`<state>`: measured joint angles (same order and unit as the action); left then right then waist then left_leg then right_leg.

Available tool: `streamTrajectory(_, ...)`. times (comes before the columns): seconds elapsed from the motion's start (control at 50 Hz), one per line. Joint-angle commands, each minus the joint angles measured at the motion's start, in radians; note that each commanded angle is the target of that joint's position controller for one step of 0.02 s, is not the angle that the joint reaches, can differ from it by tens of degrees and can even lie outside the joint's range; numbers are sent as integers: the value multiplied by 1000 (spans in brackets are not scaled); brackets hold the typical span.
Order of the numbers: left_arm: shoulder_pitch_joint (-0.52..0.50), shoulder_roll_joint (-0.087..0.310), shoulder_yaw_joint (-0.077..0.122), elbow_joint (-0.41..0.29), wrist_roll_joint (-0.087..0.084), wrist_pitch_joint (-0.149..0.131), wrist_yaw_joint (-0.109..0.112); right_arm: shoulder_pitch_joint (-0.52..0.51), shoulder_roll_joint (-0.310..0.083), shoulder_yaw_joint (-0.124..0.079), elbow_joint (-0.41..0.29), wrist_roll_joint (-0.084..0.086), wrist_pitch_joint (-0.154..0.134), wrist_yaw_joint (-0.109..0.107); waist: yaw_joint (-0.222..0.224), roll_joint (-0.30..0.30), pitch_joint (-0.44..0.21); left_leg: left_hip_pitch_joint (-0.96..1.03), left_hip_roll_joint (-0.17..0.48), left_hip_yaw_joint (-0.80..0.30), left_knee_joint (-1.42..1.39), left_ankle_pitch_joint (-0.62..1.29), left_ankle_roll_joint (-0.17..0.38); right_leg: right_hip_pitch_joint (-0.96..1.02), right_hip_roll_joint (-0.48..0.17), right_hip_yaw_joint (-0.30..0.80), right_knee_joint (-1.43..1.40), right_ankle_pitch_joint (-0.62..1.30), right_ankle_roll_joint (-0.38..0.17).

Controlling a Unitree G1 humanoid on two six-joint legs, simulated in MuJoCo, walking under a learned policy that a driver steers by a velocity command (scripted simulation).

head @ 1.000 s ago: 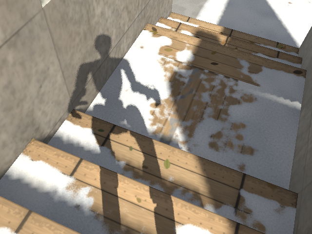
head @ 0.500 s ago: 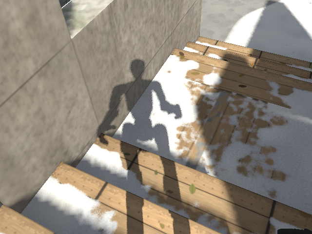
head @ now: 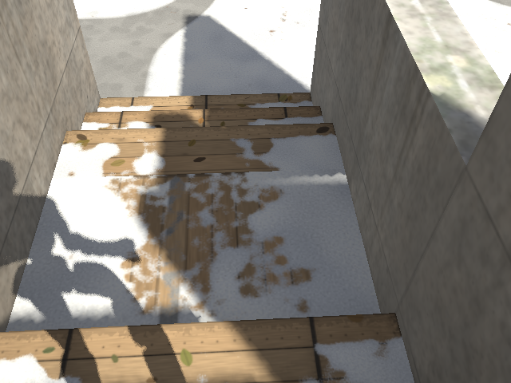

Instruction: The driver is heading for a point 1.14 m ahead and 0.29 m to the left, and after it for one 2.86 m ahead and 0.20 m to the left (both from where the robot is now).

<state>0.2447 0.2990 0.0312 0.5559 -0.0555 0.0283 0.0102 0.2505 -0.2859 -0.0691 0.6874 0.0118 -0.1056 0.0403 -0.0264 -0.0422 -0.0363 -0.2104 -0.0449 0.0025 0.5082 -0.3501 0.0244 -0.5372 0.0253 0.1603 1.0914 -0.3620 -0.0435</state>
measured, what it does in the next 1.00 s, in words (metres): goes down, turning left: right foot 0.16 m lower, then left foot 0.16 m lower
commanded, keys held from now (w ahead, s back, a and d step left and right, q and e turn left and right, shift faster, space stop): w+shift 0.06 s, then w+q+shift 0.34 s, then q+shift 0.60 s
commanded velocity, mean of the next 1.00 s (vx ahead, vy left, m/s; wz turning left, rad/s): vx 0.57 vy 0.00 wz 0.56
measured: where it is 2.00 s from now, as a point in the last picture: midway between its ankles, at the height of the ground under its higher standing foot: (214, 324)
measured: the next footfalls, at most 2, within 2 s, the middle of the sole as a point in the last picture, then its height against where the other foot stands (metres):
right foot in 0.40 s outside the picture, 0.16 m lower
left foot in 0.84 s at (246, 364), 0.16 m lower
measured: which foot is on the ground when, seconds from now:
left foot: down 0.00-0.40, up 0.42-0.82, down 0.84-1.00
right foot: up 0.00-0.38, down 0.40-0.82, up 0.84-1.00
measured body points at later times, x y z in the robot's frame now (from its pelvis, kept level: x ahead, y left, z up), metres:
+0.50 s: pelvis +0.34 -0.11 -0.18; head +0.37 -0.11 +0.27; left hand +0.45 +0.18 -0.28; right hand +0.29 -0.39 -0.30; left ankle +0.10 +0.08 -0.64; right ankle +0.34 -0.24 -0.89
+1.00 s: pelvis +0.59 -0.02 -0.34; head +0.64 +0.01 +0.11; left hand +0.61 +0.27 -0.45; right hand +0.82 -0.22 -0.46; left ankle +0.65 +0.01 -1.05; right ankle +0.70 -0.21 -0.90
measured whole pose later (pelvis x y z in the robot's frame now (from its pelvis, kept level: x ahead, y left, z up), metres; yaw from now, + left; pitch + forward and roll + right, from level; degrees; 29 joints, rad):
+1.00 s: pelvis +0.59 -0.02 -0.34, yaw +36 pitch +2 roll -2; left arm 0.07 0.20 0.05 0.71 0.01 0.01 0.07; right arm 0.29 -0.29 -0.08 0.74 0.00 0.01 0.03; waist -0.04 0.01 0.10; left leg -0.46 -0.24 -0.08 0.64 -0.17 0.18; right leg -0.70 0.01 0.20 1.54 -0.45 0.07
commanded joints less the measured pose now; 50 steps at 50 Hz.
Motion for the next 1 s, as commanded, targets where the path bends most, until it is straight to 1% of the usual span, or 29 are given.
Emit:
streamTrajectory(0.02,-93,80,25,-93,8,-36,-5,62,-111,-18,-26,-2,-15,-15,-39,129,151,159,293,-389,-286,-162,166,-411,-93,41,66,146,5)
streamTrajectory(0.08,-109,67,33,-62,14,-64,-16,116,-141,-18,6,-37,-26,-27,-36,128,128,127,265,-266,-233,105,187,-341,-77,22,24,301,14)
streamTrajectory(0.12,-163,92,47,-63,7,-89,-25,206,-107,-6,46,-7,-26,-37,-26,120,140,210,267,-266,-163,151,184,-421,-87,81,-70,389,2)
streamTrajectory(0.16,-250,96,45,-77,42,-113,-43,291,-136,-5,72,21,-16,-48,-43,98,150,302,295,-306,-102,234,186,-531,-131,13,-156,447,-2)
streamTrajectory(0.2,-307,58,28,-69,74,-128,-79,297,-118,9,70,29,1,-64,-73,69,147,47,230,-231,-99,73,166,-230,-112,-69,-340,732,9)
streamTrajectory(0.3,-333,78,44,-33,24,-134,-95,346,-128,-7,116,36,42,-89,-97,150,187,-62,191,-222,-7,35,133,105,-94,-48,-518,726,60)
streamTrajectory(0.34,-210,109,62,14,17,-131,-77,323,-146,-22,110,26,69,-100,-38,173,152,106,197,-264,123,184,110,119,-143,-2,-591,624,62)
streamTrajectory(0.38,112,193,108,116,32,-130,-51,266,-175,-30,102,8,84,-81,127,153,10,109,175,-261,522,424,69,440,-161,-54,-642,595,50)
streamTrajectory(0.4,316,209,119,190,56,-129,-42,257,-126,-21,116,24,67,-67,229,57,-40,-89,107,-214,870,287,16,719,-169,-79,-673,631,44)
streamTrajectory(0.42,381,179,78,226,111,-141,-55,371,19,4,150,11,44,-48,180,-214,-111,-495,-4,-279,1324,-456,-5,1046,-241,-40,-352,895,32)
streamTrajectory(0.44,329,175,67,207,123,-134,-67,577,53,17,170,35,15,-40,55,-465,-210,-637,49,-330,1426,-491,-17,1063,-339,11,-167,1446,34)
streamTrajectory(0.46,316,193,85,207,112,-107,-80,603,-6,5,167,83,-5,-53,50,-425,-277,-592,63,-302,1440,-387,-61,960,-414,171,-327,1414,-44)
streamTrajectory(0.48,295,270,117,270,89,-100,-78,500,3,7,95,102,1,-79,15,-322,-211,-660,56,-178,1475,-288,-100,803,-517,397,-564,1050,-163)
streamTrajectory(0.5,160,152,84,249,63,-113,-76,303,-68,-5,65,69,32,-109,30,18,-53,-634,148,-128,1281,-119,-55,604,-447,284,-677,798,-147)
streamTrajectory(0.52,91,153,83,257,60,-132,-70,301,-58,-12,63,50,58,-116,2,-60,44,-635,140,-109,1359,-139,-57,507,-492,203,-574,1171,-175)
streamTrajectory(0.54,55,93,67,273,54,-148,-57,334,-44,-18,80,32,74,-108,-42,-21,63,-632,188,-172,1140,-13,-36,447,-447,73,-535,1090,-107)
streamTrajectory(0.56,0,95,71,280,48,-150,-43,268,-10,-13,41,24,89,-107,-57,-125,119,-589,218,-181,956,42,-37,317,-433,43,-561,889,-102)
streamTrajectory(0.58,-48,84,71,282,47,-152,-24,174,-17,-15,8,36,88,-108,-59,-101,191,-526,224,-159,759,112,-31,198,-365,-32,-637,770,-85)
streamTrajectory(0.6,-72,91,72,276,44,-151,0,59,-29,-12,-44,13,85,-99,-35,-129,224,-550,198,-115,621,137,-31,203,-367,-68,-646,917,-80)
streamTrajectory(0.64,-79,147,88,264,83,-137,37,122,-35,-18,-31,-10,88,-69,-55,-96,72,-464,131,-15,651,257,-23,326,-382,-146,-543,1117,-95)
streamTrajectory(0.7,63,26,56,286,23,-131,100,-78,-53,-20,-66,10,75,10,34,-3,141,-680,135,-23,269,779,-6,513,-290,-320,-418,561,49)
streamTrajectory(0.74,87,63,58,278,31,-100,124,-92,18,-9,-68,20,88,55,25,46,67,-112,4,110,25,1060,-53,232,-177,-466,-336,360,86)
streamTrajectory(0.8,-48,136,70,219,1,-70,70,308,-142,-79,63,31,134,29,-200,4,-115,368,-16,103,120,927,-1,160,-212,-419,97,549,92)
streamTrajectory(0.84,-82,75,72,268,-10,-59,39,431,-166,-83,115,-23,145,-19,-310,265,94,421,91,-56,-197,921,150,-29,-9,-388,771,-389,141)
streamTrajectory(0.86,6,-13,62,221,74,-75,37,343,-263,-72,111,-43,96,-14,-122,442,140,455,97,-135,90,1680,131,-253,55,-285,980,-610,137)
streamTrajectory(0.88,197,-31,44,159,79,-82,19,255,-247,-62,39,-46,61,10,11,407,-99,571,259,-497,139,1657,315,-372,57,-56,938,-518,150)
streamTrajectory(0.9,149,31,46,159,76,-77,20,129,-194,-61,-28,-20,58,25,4,186,-130,500,293,-592,61,1318,346,-423,5,-16,816,-399,105)
streamTrajectory(0.94,119,95,64,148,59,-43,44,-39,-252,-70,-92,-2,66,16,107,-69,-213,208,369,-787,-56,753,319,-366,-38,71,625,-123,59)
streamTrajectory(1.0,-107,98,81,88,76,9,90,-47,-227,-67,-120,-13,90,-43,75,-123,-124,-68,244,-753,-92,528,229,-248,-30,69,277,50,135)
Keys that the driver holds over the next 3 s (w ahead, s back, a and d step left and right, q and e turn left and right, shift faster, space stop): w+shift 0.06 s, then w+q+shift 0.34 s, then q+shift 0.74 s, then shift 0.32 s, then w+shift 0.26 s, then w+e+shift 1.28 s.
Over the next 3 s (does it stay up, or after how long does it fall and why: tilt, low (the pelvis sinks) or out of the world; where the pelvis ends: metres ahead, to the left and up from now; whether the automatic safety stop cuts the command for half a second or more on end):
stays up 1.61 0.58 -0.48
